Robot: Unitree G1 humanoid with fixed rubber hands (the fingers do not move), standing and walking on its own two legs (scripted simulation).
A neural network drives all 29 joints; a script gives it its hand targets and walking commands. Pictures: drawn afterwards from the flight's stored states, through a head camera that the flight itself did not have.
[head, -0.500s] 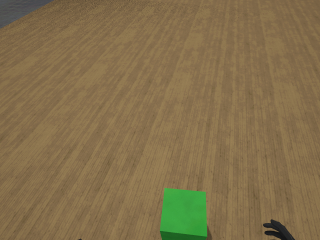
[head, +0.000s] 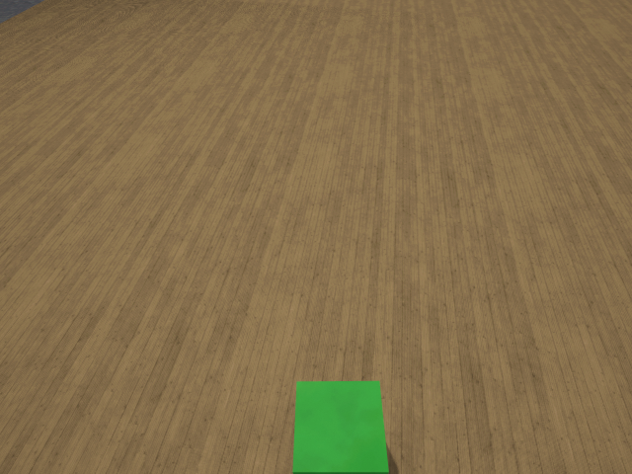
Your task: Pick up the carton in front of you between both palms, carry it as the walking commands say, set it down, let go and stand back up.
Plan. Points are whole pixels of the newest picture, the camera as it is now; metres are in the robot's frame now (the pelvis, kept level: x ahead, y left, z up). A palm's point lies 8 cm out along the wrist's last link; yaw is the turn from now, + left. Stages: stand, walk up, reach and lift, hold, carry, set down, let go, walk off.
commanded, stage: stand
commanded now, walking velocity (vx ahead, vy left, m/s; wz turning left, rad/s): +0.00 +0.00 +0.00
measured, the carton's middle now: (339, 438) +0.34 -0.01 -0.62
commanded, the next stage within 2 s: none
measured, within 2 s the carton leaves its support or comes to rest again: neither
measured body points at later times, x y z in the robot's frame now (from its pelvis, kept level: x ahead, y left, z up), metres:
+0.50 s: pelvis -0.02 +0.01 +0.00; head -0.01 +0.00 +0.45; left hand +0.07 +0.26 -0.11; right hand +0.00 -0.27 -0.12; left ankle -0.12 +0.12 -0.71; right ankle -0.01 -0.11 -0.71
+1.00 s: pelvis -0.03 +0.01 +0.01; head -0.02 +0.00 +0.46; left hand +0.05 +0.26 -0.12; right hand -0.05 -0.25 -0.14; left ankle -0.12 +0.12 -0.71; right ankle -0.01 -0.11 -0.71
